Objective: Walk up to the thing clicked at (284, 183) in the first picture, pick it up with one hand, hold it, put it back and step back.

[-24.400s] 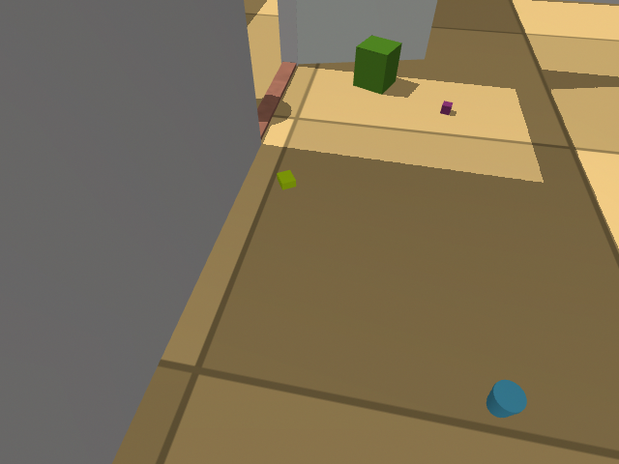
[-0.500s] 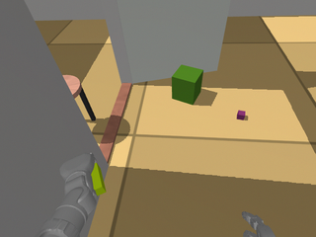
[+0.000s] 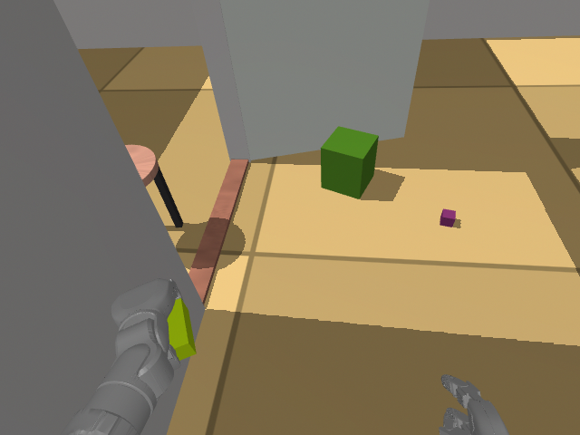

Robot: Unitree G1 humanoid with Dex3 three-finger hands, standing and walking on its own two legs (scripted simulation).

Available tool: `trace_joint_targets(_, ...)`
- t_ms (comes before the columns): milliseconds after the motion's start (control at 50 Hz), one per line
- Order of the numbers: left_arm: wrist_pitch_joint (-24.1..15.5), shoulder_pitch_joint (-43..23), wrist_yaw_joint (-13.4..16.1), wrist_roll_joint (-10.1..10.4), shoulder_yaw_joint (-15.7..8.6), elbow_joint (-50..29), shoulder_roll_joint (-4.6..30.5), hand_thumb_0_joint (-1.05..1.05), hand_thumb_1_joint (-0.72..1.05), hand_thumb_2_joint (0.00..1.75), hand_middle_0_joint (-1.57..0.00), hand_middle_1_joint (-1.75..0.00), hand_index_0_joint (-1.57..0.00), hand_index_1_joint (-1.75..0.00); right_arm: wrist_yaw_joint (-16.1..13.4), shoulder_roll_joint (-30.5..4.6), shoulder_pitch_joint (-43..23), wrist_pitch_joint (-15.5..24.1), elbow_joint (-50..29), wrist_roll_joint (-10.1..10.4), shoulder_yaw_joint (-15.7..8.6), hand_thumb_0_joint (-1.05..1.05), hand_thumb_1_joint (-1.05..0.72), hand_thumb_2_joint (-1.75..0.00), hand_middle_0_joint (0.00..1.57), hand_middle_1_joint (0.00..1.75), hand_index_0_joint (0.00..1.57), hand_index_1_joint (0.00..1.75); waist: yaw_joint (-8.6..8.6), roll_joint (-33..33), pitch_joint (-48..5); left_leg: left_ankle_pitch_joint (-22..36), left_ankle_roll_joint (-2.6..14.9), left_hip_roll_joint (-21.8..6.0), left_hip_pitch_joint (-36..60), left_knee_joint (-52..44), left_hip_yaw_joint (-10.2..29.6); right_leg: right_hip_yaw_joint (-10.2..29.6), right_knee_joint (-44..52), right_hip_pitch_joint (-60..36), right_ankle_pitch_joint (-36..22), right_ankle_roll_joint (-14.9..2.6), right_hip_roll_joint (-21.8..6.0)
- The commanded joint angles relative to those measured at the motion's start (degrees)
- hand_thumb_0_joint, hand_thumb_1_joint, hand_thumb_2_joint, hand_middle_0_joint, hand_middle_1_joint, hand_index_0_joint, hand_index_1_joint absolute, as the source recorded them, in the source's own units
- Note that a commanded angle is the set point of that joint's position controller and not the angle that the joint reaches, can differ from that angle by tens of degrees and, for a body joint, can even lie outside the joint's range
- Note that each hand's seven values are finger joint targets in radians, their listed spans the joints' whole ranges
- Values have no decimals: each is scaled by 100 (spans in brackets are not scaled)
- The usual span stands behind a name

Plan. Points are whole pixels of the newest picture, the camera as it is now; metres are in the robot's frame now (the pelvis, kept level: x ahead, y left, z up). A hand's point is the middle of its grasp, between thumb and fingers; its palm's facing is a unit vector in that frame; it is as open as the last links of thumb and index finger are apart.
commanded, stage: hold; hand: left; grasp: from above
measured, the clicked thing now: (167, 333) +0.30 +0.22 -0.06
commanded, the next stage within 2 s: crouch in 0.58 s
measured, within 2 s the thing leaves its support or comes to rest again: neither
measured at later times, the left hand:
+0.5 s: hand (157, 325) +0.30 +0.22 -0.02, palm faces -0.39 -0.20 -0.90, open 10.9 cm
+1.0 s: hand (163, 347) +0.29 +0.23 -0.07, palm faces -0.47 -0.17 -0.87, open 10.9 cm
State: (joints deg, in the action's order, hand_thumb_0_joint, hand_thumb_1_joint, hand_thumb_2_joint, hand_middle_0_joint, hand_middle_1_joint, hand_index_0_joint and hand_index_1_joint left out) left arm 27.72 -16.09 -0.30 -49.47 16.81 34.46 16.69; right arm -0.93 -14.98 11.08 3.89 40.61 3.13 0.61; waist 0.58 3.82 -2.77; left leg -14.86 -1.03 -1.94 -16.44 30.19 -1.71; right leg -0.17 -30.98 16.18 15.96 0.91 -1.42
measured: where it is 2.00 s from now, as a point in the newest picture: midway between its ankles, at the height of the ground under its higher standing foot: outside the picture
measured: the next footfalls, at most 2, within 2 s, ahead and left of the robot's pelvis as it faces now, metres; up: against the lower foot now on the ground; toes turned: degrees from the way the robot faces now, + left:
none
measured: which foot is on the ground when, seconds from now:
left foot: down 0.00-1.00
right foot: down 0.00-1.00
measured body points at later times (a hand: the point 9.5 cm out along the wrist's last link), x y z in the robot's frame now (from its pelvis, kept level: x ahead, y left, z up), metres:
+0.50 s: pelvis -0.01 +0.00 +0.00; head -0.01 -0.02 +0.45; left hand +0.32 +0.23 +0.03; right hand +0.15 -0.24 -0.11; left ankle +0.01 +0.13 -0.73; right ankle +0.00 -0.13 -0.73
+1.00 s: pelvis -0.01 +0.00 +0.00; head +0.02 -0.01 +0.44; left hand +0.31 +0.24 -0.02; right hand +0.14 -0.24 -0.11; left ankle +0.01 +0.13 -0.73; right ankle +0.00 -0.13 -0.73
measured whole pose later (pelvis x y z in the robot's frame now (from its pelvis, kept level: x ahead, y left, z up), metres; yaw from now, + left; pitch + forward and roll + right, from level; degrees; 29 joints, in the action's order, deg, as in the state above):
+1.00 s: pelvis -0.01 +0.00 +0.00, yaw +0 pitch +4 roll +0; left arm 21.1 -20.7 4.2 -51.6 14.9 47.2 16.5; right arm -0.6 -14.2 11.3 5.6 40.5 2.7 0.3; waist -0.6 1.8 -0.8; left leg -15.2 -0.8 -2.0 -21.5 33.1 -1.7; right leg 0.0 -33.0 20.9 15.7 1.1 -1.3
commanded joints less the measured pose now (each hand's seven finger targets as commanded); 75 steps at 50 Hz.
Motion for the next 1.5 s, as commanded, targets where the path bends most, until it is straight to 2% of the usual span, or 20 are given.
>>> trace_joint_targets(0, -7, -1989, 193, -240, -433, -1044, 1008, 0, 53, 71, -96, -61, -94, -63, -22, -617, -618, 258, -813, 30, -213, 0, -90, -90, 20, 30, 20, 30, -31, -460, -1117, 1097, 168, 279, 560, -355, -57, -37, 512, -295, -1117, -27, 250)
trace_joint_targets(140, 99, -2133, 98, -208, -357, -927, 952, 0, 54, 70, -97, -62, -95, -63, -16, -601, -655, 266, -866, 52, -188, 0, -90, -90, 20, 30, 20, 30, 1, -517, -1058, 1088, 175, 264, 588, -437, -56, -64, 568, -288, -1072, -32, 266)
trace_joint_targets(180, 95, -2390, 98, -216, -473, -1126, 1133, 0, 52, 69, -96, -61, -94, -62, -22, -598, -657, 271, -853, 52, -202, 0, -90, -90, 20, 30, 20, 30, 59, -320, -1235, 1149, 160, 272, 653, -442, -74, -63, 564, -385, -1118, -44, 257)
trace_joint_targets(260, 137, -2461, 82, -250, -437, -1025, 1090, 0, 53, 69, -97, -61, -95, -62, -22, -601, -641, 265, -847, 47, -191, 0, -90, -90, 20, 30, 20, 30, -5, -297, -1245, 1180, 164, 266, 716, -467, -90, -49, 571, -359, -1160, -54, 265)
trace_joint_targets(300, 170, -2167, 67, -253, -383, -789, 975, 0, 52, 68, -96, -59, -94, -61, -20, -603, -634, 263, -851, 57, -193, 0, -90, -90, 20, 30, 20, 30, -2, -467, -1105, 1066, 180, 259, 630, -484, -78, -52, 600, -335, -1042, -50, 269)
trace_joint_targets(420, 103, -2432, 18, -231, -517, -876, 1193, 0, 52, 69, -97, -59, -95, -61, -44, -600, -599, 288, -837, 58, -190, 0, -90, -90, 20, 30, 20, 30, 18, -350, -1266, 1103, 183, 266, 682, -488, -100, -31, 608, -402, -1068, -52, 256)
trace_joint_targets(540, 98, -2086, 14, -233, -411, -699, 978, 0, 54, 74, -99, -61, -97, -63, -38, -581, -586, 292, -877, 56, -202, 0, -90, -90, 20, 30, 20, 30, 33, -463, -1044, 971, 173, 260, 556, -540, -87, -57, 667, -369, -893, -73, 272)
trace_joint_targets(640, 54, -2481, 82, -277, -546, -1127, 1205, 0, 54, 74, -100, -59, -97, -62, -34, -601, -519, 294, -835, 53, -227, 0, -90, -90, 20, 30, 20, 30, 29, -201, -1378, 1293, 129, 225, 792, -514, -78, -65, 565, -478, -1183, -95, 305)
trace_joint_targets(660, 65, -2445, 104, -323, -537, -1008, 1189, 0, 61, 66, -94, -67, -98, -69, -34, -610, -503, 294, -817, 46, -224, 0, -90, -91, 20, 30, 20, 30, 15, -292, -1311, 1282, 142, 218, 731, -504, -64, -55, 570, -442, -1198, -90, 311)
trace_joint_targets(680, 62, -2356, 139, -315, -572, -985, 1208, 0, 53, 69, -86, -69, -90, -66, -35, -599, -506, 292, -809, 50, -217, 0, -85, -89, 20, 30, 20, 30, 37, -286, -1235, 1224, 143, 228, 681, -507, -70, -46, 586, -426, -1161, -85, 303)
trace_joint_targets(720, 43, -2173, 148, -268, -401, -616, 936, 0, 65, 74, -100, -68, -101, -66, -36, -607, -512, 312, -795, 50, -213, 0, -86, -89, 20, 30, 20, 30, -47, -506, -913, 967, 146, 214, 538, -540, -48, -56, 632, -275, -895, -84, 311)
trace_joint_targets(800, -173, -2033, 145, -208, -362, -293, 846, 0, 66, 77, -101, -70, -102, -69, -30, -624, -439, 357, -785, 44, -246, 0, -86, -89, 20, 30, 20, 30, -83, -682, -727, 754, 177, 239, 363, -494, -67, -53, 668, -101, -704, -66, 268)
trace_joint_targets(900, -635, -2278, 549, -349, -497, 239, 911, 0, 65, 76, -102, -68, -103, -67, -14, -640, -201, 362, -658, -2, -310, 0, -87, -89, 20, 30, 20, 30, -175, -610, -785, 711, 147, 250, 115, -203, -80, -42, 406, 164, -680, -89, 260)
trace_joint_targets(940, -825, -2555, 881, -462, -637, 488, 1054, 0, 65, 75, -101, -70, -102, -69, 21, -667, -53, 345, -506, -32, -362, 0, -87, -89, 20, 30, 20, 30, -223, -491, -979, 850, 116, 236, -89, 114, -89, -22, 113, 365, -835, -94, 268)
trace_joint_targets(1040, -1142, -2759, 1713, -681, -822, 1426, 812, 0, 67, 66, -102, -64, -105, -62, 138, -702, 215, 263, -172, -198, -516, 0, -87, -89, 20, 30, 20, 30, -466, -463, -1507, 987, 61, 186, -1125, 1344, -90, 31, -1062, 1408, -1059, -140, 286)
trace_joint_targets(1200, -1444, -4055, 2600, -850, -1139, 2684, 948, 0, 59, 61, -98, -58, -100, -56, 274, -799, 589, 240, -174, -370, -632, 0, -88, -89, 20, 30, 20, 30, -728, 45, -2699, -187, 18, 158, -3376, 3337, -29, -72, -3007, 3694, -56, -221, 259)
trace_joint_targets(1280, -1354, -4359, 2949, -730, -1396, 3067, 1175, 0, 54, 65, -97, -57, -97, -57, 308, -866, 730, 298, -129, -450, -623, 0, -87, -89, 20, 30, 20, 30, -725, 269, -3463, -339, 17, 114, -4087, 4010, 118, -202, -3816, 4526, 193, -291, 299)
trace_joint_targets(1360, -1062, -4905, 3206, -397, -1783, 3388, 1429, 0, 52, 68, -97, -58, -97, -59, 378, -922, 706, 379, 19, -579, -614, 0, -88, -89, 20, 30, 20, 30, -835, 414, -3992, -426, 5, 35, -4672, 4547, 296, -276, -4558, 5247, 283, -336, 319)
trace_joint_targets(1440, -932, -5133, 3213, -185, -1942, 3890, 1479, 0, 48, 62, -93, -60, -94, -59, 452, -903, 700, 493, 230, -684, -555, 0, -88, -89, 20, 30, 20, 30, -975, 375, -4011, -798, 41, 16, -5442, 5061, 376, -343, -5069, 5866, 579, -324, 325)
trace_joint_targets(1480, -1047, -5451, 3119, -186, -2009, 3725, 1719, 0, 51, 65, -95, -59, -96, -59, 482, -894, 668, 540, 268, -711, -543, 0, -88, -89, 20, 30, 20, 30, -1044, 458, -4293, -1032, 90, 46, -5793, 5350, 347, -334, -5272, 6025, 787, -311, 333)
